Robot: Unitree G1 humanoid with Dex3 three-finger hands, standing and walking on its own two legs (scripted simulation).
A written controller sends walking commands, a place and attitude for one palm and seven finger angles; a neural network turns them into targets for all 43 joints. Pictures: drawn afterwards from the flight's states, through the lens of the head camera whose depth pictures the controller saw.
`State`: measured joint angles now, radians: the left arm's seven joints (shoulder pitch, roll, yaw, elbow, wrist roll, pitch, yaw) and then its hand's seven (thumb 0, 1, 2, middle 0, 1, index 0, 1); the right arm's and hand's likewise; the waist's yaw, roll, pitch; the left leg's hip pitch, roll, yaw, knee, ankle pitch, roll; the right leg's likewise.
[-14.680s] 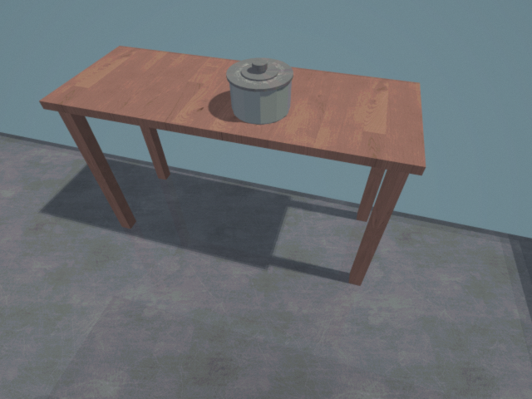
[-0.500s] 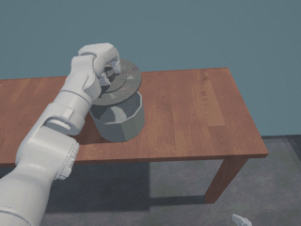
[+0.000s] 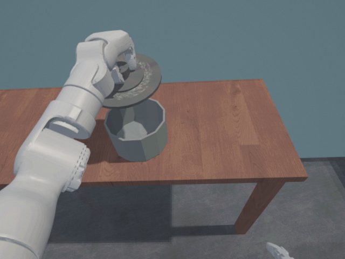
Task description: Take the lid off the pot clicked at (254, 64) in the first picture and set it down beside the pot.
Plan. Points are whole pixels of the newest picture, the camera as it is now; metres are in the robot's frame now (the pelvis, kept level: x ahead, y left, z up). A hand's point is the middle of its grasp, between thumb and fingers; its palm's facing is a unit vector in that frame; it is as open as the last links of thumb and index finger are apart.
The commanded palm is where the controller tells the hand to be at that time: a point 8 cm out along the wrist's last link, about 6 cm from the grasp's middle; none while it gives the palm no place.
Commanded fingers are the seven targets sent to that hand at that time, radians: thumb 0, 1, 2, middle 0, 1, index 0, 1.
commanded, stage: lift the lid straight up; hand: left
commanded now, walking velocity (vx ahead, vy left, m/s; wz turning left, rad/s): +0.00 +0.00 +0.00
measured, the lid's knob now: (120, 70) +0.51 +0.11 +0.19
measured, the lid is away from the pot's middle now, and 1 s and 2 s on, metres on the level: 0.01 0.08 0.20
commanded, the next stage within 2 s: move the lid sideways beside the pot in 0.34 s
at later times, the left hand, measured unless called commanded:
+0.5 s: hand (115, 62) +0.48 +0.11 +0.23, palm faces -0.23 -0.04 -0.97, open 7.3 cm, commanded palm +0.47 +0.12 +0.29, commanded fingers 0.00 0.72 0.87 -0.91 -1.05 -0.87 -1.06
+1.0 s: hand (80, 69) +0.46 +0.18 +0.23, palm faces -0.24 -0.04 -0.97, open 7.3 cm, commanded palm +0.46 +0.19 +0.29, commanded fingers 0.00 0.72 0.87 -0.91 -1.05 -0.87 -1.06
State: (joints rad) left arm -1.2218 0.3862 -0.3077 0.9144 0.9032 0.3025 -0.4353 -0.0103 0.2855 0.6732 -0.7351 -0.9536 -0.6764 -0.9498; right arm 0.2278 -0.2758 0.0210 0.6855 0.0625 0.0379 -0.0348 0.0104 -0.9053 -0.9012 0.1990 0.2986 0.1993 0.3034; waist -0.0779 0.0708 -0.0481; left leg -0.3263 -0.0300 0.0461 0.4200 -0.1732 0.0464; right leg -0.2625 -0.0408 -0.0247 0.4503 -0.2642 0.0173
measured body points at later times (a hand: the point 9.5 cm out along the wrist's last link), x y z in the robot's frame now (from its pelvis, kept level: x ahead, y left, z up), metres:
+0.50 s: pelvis +0.00 +0.00 +0.00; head +0.02 -0.03 +0.45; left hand +0.49 +0.11 +0.28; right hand +0.11 -0.25 -0.13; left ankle +0.02 +0.09 -0.74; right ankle -0.03 -0.13 -0.74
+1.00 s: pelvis +0.00 +0.00 +0.00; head +0.02 -0.02 +0.45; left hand +0.47 +0.18 +0.28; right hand +0.12 -0.26 -0.11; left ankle +0.02 +0.09 -0.74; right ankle -0.03 -0.13 -0.74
